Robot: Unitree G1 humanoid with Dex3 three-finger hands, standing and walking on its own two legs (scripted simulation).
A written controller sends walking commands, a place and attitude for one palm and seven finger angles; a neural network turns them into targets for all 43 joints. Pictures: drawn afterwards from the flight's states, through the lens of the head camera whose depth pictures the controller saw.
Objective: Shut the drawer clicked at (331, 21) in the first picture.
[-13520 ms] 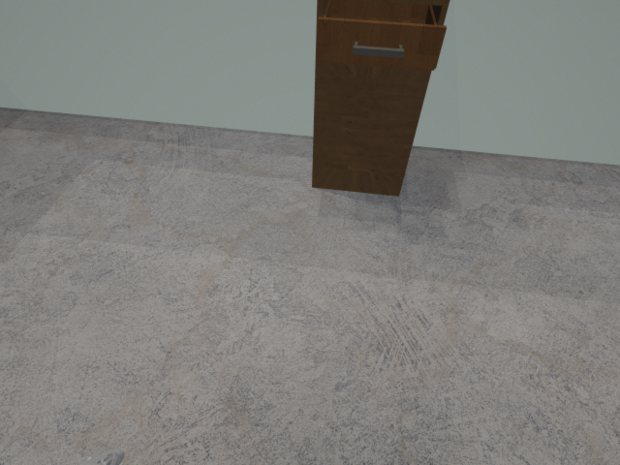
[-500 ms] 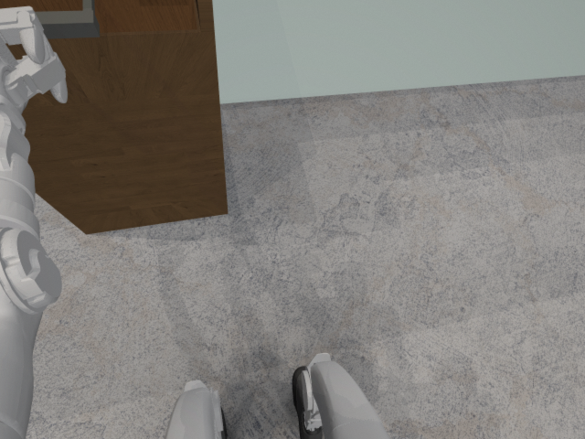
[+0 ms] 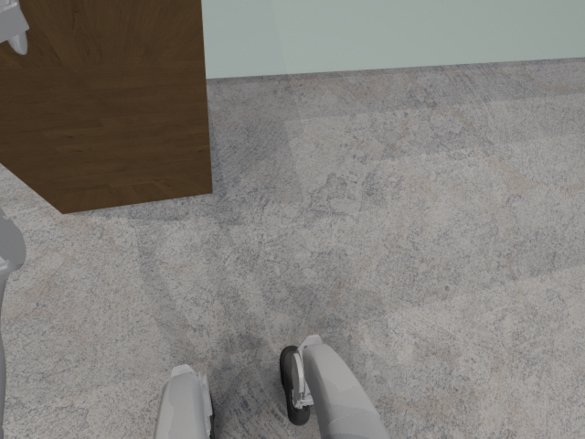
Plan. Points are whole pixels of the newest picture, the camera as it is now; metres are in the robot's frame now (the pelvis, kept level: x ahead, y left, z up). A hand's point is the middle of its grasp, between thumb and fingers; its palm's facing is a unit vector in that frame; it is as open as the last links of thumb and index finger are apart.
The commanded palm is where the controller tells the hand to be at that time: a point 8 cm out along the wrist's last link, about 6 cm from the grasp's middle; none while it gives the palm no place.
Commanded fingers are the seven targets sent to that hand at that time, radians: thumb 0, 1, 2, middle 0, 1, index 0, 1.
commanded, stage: pull the fist back off the drawer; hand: left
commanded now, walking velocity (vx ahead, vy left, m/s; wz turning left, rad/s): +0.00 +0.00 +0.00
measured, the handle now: out of the picture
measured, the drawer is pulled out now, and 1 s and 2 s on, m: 0.00 0.00 0.00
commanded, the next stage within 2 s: draw the hand back to the body in 0.60 s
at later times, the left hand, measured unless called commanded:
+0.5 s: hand (28, 17) +0.59 +0.19 +0.10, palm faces +0.04 -1.00 -0.02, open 3.3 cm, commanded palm +0.55 +0.23 +0.10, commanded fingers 0.00 0.90 0.90 -1.40 -1.60 -1.40 -1.60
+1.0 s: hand out of the picture +0.50 +0.20 +0.13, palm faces +0.06 -1.00 -0.04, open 3.3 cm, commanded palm +0.45 +0.25 +0.15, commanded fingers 0.00 0.90 0.90 -1.40 -1.60 -1.40 -1.60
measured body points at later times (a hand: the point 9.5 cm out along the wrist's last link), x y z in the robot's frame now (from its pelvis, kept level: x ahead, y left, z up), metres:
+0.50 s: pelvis +0.02 +0.01 +0.02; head +0.19 +0.02 +0.44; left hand +0.58 +0.25 +0.11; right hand -0.03 -0.24 -0.08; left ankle +0.02 +0.12 -0.65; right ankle +0.06 -0.15 -0.65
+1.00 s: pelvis +0.06 +0.00 +0.05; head +0.15 +0.00 +0.50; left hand +0.49 +0.25 +0.14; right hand +0.12 -0.26 -0.06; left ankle +0.02 +0.12 -0.65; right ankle +0.06 -0.15 -0.64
